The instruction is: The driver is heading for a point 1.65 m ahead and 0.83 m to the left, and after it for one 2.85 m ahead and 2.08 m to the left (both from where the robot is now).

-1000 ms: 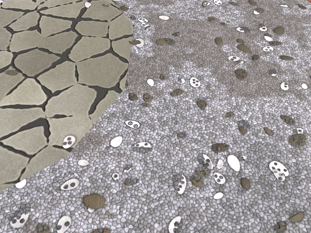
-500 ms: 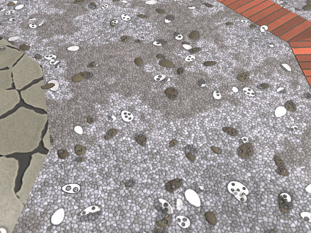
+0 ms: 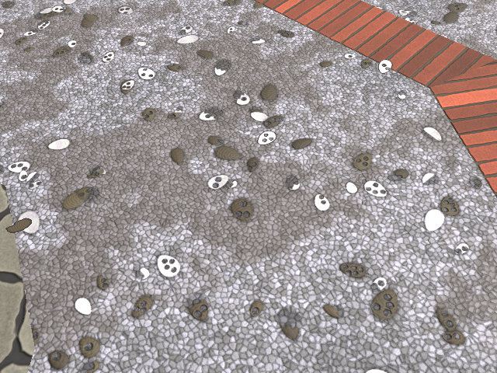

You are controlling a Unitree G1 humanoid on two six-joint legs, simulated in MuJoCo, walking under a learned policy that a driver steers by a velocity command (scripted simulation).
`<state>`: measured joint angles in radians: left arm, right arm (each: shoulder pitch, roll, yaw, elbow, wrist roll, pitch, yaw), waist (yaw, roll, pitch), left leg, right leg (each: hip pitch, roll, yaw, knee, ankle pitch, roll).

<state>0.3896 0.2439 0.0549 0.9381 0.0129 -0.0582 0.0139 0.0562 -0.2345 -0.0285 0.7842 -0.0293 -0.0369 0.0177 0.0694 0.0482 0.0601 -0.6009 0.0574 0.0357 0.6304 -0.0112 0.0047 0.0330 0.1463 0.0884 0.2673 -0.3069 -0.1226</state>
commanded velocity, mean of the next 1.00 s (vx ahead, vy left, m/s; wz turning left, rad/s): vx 0.08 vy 0.00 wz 0.45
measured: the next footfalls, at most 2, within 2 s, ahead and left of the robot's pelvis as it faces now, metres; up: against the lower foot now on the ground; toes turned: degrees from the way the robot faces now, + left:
left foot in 0.06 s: +0.21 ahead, +0.09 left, +0.00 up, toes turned +3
right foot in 0.60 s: +0.18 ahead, -0.09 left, +0.00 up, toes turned +23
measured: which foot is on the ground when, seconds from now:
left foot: up 0.00-0.04, down 0.06-0.62, up 0.64-1.00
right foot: down 0.00-0.08, up 0.10-0.58, down 0.60-1.00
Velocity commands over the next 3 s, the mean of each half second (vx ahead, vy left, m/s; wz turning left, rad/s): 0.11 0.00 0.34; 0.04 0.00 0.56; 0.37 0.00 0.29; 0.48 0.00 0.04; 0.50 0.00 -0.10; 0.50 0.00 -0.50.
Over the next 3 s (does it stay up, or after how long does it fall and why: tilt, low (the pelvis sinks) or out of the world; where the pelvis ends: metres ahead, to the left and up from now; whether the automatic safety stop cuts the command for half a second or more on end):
stays up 0.91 0.60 0.01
